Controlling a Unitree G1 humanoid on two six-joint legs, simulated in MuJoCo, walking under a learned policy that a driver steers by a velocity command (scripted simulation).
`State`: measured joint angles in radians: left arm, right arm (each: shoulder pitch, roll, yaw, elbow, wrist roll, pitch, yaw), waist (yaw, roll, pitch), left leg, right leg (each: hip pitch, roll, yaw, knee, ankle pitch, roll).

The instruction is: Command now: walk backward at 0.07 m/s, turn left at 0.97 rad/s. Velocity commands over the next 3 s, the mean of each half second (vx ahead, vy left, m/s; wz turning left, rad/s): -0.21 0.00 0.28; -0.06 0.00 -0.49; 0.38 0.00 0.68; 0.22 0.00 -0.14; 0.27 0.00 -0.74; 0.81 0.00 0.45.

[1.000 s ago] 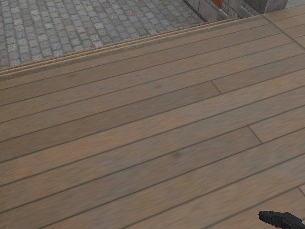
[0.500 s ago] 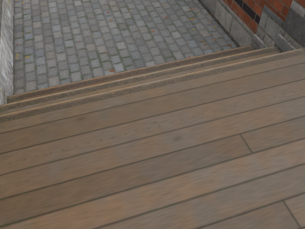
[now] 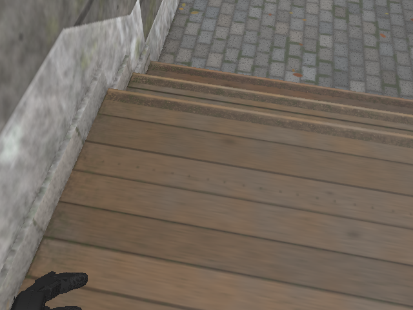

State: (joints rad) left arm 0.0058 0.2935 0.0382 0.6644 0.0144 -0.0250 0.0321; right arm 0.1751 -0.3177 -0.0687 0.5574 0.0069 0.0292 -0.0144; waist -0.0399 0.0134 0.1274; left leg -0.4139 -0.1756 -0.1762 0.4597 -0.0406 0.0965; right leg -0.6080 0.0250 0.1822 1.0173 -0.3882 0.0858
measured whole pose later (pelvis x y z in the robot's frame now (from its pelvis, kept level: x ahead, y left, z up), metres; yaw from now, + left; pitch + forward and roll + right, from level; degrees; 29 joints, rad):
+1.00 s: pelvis -0.12 -0.11 +0.01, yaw -10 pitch +0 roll +0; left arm 0.20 0.34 0.08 0.66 0.02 0.04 0.04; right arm 0.25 -0.28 -0.05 0.82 0.01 -0.01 -0.01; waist -0.02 -0.04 0.03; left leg -0.12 -0.08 -0.17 0.40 -0.27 0.04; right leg -0.40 0.09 0.19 0.89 -0.41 0.09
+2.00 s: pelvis +0.09 -0.03 +0.01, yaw +7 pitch +0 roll +1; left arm 0.27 0.35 0.08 0.67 -0.01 0.08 0.04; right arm 0.13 -0.29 -0.03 0.72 -0.04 -0.03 -0.01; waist 0.02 -0.02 0.09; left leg -0.21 0.05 0.26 0.37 -0.15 0.05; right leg -0.60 -0.10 -0.02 1.04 -0.25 0.09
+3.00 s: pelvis +0.57 -0.01 +0.01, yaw +2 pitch +1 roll -1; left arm 0.16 0.30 0.01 0.58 0.02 -0.13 -0.01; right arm 0.43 -0.28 -0.02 0.77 0.00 -0.06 0.01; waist -0.04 -0.04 0.06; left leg -0.15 -0.13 -0.06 0.43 -0.27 0.11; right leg -0.65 -0.07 0.06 1.06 -0.21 0.02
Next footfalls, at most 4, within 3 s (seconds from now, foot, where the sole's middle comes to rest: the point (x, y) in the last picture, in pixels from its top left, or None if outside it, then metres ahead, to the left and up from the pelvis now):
0.38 right None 0.02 -0.21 -0.77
0.84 left None -0.10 -0.01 -0.77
1.18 right None -0.13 -0.26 -0.77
1.64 left None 0.16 0.08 -0.77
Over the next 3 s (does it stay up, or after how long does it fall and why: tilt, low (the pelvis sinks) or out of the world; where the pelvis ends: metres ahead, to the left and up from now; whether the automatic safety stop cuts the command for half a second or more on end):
stays up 0.57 -0.01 0.01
